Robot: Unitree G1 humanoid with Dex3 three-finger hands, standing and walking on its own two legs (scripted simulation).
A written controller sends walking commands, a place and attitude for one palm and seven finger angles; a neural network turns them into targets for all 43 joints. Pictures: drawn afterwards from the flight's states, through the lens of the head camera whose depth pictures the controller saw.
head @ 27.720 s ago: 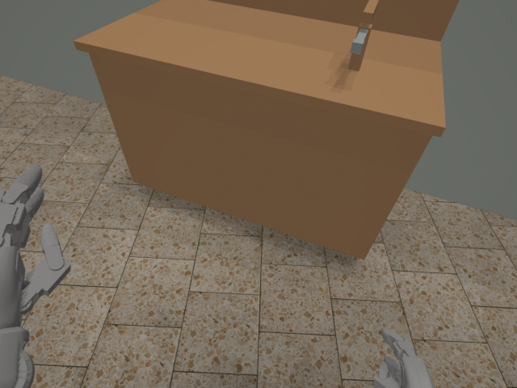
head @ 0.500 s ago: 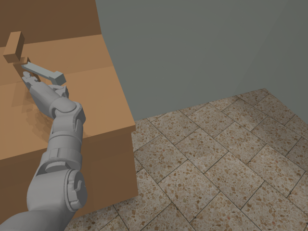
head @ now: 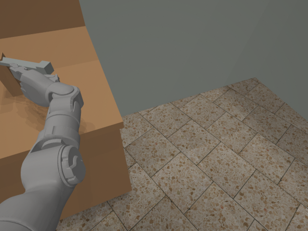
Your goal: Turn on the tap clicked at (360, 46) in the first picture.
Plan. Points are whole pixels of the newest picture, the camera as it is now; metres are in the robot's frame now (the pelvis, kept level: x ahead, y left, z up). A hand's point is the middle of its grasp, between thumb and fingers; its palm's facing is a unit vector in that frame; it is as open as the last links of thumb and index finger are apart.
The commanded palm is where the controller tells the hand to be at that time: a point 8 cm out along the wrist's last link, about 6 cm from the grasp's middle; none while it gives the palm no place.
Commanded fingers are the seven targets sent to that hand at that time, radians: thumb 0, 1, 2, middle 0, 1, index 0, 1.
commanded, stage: push the lever round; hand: left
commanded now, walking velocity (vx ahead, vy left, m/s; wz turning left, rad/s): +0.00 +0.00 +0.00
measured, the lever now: (45, 68) +0.50 +0.27 +0.17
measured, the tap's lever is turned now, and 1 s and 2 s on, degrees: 54 76 76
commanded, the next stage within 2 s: lift the hand up off the lever in 0.48 s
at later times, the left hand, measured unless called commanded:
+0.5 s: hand (61, 70) +0.51 +0.24 +0.16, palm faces +0.84 -0.52 -0.17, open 8.0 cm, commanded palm +0.46 +0.25 +0.16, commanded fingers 0.00 0.90 0.90 -0.15 -0.15 -0.15 -0.15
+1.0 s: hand (61, 64) +0.53 +0.24 +0.16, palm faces +0.83 -0.55 -0.12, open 7.9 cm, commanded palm +0.46 +0.25 +0.17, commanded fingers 0.00 0.90 0.90 -0.15 -0.15 -0.15 -0.15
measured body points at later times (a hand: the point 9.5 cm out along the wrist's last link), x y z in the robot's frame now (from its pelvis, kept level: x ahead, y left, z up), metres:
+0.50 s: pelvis +0.01 -0.01 +0.00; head +0.05 -0.01 +0.45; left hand +0.46 +0.26 +0.17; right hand +0.03 -0.28 -0.13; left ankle +0.03 +0.12 -0.72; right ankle -0.01 -0.09 -0.72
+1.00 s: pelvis +0.03 +0.00 +0.00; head +0.06 +0.00 +0.45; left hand +0.48 +0.26 +0.17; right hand +0.01 -0.26 -0.13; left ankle +0.03 +0.12 -0.72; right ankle -0.01 -0.09 -0.72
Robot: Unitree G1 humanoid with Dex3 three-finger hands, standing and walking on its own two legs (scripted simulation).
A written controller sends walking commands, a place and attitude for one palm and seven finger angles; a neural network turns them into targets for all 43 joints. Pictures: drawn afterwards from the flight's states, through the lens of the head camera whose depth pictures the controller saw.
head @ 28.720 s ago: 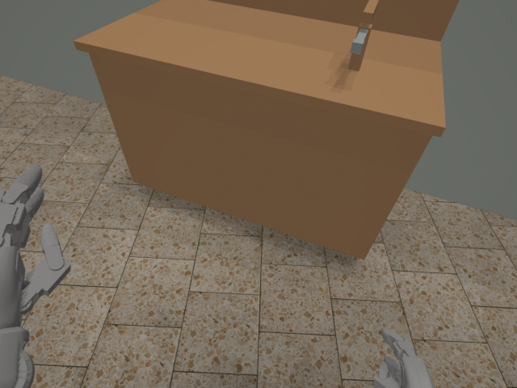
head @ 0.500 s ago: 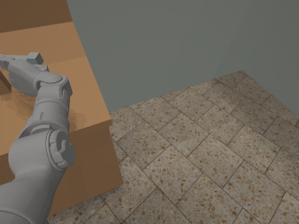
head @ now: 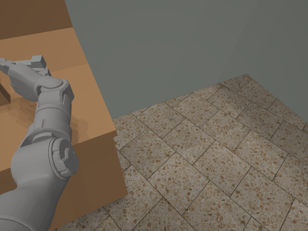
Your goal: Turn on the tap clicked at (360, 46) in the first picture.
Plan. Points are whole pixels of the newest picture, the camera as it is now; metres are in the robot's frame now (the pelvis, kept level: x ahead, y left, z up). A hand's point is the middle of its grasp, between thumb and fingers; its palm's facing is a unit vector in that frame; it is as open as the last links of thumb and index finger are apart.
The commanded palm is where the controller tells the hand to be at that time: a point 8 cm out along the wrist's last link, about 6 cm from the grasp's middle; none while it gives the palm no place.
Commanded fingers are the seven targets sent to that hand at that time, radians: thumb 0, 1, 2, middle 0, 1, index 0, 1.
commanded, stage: lift the hand up off the lever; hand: left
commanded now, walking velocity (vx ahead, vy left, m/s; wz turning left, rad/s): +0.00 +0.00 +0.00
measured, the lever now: (38, 63) +0.53 +0.28 +0.16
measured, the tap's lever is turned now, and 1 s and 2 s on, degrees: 76 76 76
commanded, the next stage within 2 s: draw the hand back beside the body in 1.98 s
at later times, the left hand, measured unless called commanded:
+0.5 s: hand (46, 67) +0.48 +0.23 +0.19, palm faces +0.85 -0.52 -0.14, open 7.8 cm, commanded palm +0.42 +0.25 +0.19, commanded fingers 0.00 0.90 0.90 -0.15 -0.15 -0.15 -0.15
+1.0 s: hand (38, 64) +0.47 +0.24 +0.20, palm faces +0.84 -0.53 -0.13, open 7.8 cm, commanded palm +0.42 +0.26 +0.21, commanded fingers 0.00 0.90 0.90 -0.15 -0.15 -0.15 -0.15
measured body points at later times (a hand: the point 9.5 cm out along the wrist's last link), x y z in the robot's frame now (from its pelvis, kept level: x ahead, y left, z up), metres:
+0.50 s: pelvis -0.01 -0.01 +0.00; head +0.02 -0.01 +0.45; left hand +0.43 +0.26 +0.20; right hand +0.04 -0.27 -0.13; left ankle +0.00 +0.12 -0.72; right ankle -0.04 -0.10 -0.72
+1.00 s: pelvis -0.01 -0.01 +0.01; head +0.01 -0.02 +0.46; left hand +0.43 +0.27 +0.21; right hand +0.01 -0.28 -0.13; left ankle +0.00 +0.12 -0.72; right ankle -0.04 -0.10 -0.72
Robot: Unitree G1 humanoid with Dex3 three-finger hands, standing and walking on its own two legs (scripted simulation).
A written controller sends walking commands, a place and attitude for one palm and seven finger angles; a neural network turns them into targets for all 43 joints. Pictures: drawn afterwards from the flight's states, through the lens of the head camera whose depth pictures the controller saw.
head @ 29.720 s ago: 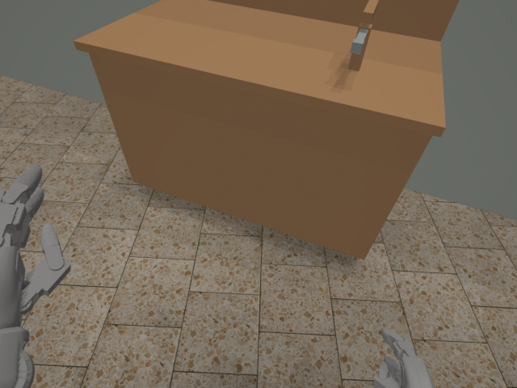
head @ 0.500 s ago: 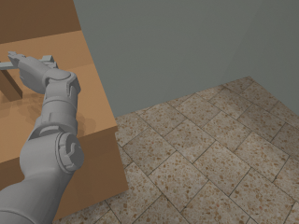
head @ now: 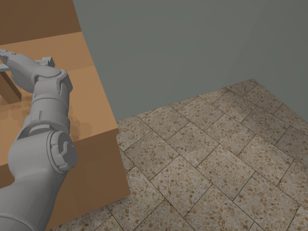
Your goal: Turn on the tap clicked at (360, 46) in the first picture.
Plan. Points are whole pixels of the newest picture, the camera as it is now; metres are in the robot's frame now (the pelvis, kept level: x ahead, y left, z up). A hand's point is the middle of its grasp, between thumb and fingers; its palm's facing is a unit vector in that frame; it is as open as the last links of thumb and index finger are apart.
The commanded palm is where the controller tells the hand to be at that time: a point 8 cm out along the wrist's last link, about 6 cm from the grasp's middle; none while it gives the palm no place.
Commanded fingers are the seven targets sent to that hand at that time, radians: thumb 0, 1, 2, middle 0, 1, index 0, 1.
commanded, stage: lift the hand up off the lever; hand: left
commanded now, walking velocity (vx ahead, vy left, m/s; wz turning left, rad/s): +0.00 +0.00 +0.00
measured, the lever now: (48, 63) +0.55 +0.28 +0.16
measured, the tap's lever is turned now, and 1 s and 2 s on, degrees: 76 76 76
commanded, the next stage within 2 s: draw the hand back beside the body in 0.98 s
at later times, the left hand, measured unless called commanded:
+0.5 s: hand (39, 58) +0.49 +0.26 +0.22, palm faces +0.83 -0.55 -0.09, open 7.8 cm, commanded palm +0.42 +0.26 +0.22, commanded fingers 0.00 0.90 0.90 -0.15 -0.15 -0.15 -0.15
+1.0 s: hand (45, 56) +0.48 +0.24 +0.23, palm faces +0.82 -0.56 -0.14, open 7.8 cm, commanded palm +0.42 +0.26 +0.23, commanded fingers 0.00 0.90 0.90 -0.15 -0.15 -0.15 -0.15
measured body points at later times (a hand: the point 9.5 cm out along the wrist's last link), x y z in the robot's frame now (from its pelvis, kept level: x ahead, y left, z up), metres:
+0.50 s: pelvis +0.01 +0.02 +0.00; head +0.02 +0.01 +0.45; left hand +0.44 +0.28 +0.22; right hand +0.06 -0.24 -0.13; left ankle +0.02 +0.13 -0.73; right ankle -0.03 -0.08 -0.73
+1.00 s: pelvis +0.00 +0.00 +0.01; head +0.01 -0.01 +0.46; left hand +0.43 +0.26 +0.24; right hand +0.08 -0.25 -0.13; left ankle +0.02 +0.13 -0.73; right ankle -0.03 -0.08 -0.73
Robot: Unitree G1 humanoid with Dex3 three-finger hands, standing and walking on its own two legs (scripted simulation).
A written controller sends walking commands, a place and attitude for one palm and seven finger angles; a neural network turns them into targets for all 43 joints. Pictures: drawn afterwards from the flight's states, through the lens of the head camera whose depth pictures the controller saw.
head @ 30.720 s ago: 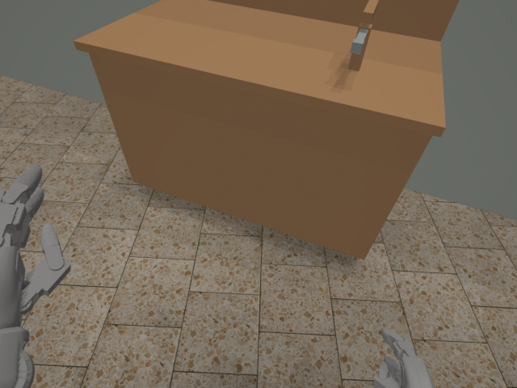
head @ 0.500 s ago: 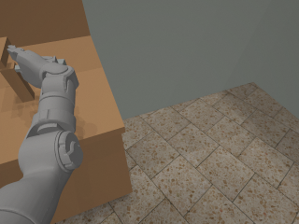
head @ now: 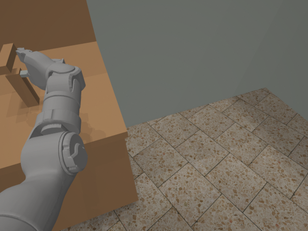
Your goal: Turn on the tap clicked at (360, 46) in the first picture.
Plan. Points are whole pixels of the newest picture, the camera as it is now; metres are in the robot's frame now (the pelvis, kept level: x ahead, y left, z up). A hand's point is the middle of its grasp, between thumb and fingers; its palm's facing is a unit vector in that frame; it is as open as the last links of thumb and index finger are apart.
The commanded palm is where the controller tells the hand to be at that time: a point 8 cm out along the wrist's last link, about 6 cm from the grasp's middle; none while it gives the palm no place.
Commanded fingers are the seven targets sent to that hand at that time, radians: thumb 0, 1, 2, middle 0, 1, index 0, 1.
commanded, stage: draw the hand back beside the body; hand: left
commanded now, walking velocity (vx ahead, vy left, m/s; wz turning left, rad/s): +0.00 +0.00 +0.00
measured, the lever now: (65, 70) +0.55 +0.28 +0.15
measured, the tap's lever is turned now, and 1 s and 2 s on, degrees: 76 76 76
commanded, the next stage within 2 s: step back with the hand held close in 1.56 s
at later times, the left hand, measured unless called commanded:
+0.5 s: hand (43, 104) +0.36 +0.25 +0.19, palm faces +0.44 -0.88 -0.18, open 7.8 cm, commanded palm +0.33 +0.27 +0.21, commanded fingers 0.00 0.90 0.90 -0.17 -0.22 -0.17 -0.22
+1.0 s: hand (19, 143) +0.25 +0.26 +0.19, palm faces +0.37 -0.90 -0.22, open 7.6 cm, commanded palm +0.21 +0.29 +0.19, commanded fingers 0.00 0.90 0.90 -0.20 -0.29 -0.20 -0.29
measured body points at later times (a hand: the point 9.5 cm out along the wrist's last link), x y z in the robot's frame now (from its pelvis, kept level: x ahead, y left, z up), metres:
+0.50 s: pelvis +0.00 +0.00 +0.01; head -0.03 -0.02 +0.45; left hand +0.33 +0.29 +0.20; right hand +0.12 -0.27 -0.10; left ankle +0.02 +0.13 -0.74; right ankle -0.03 -0.08 -0.74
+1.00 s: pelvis -0.02 +0.03 +0.01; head -0.05 +0.01 +0.46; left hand +0.23 +0.30 +0.20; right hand +0.14 -0.20 -0.08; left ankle +0.02 +0.13 -0.74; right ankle -0.03 -0.08 -0.74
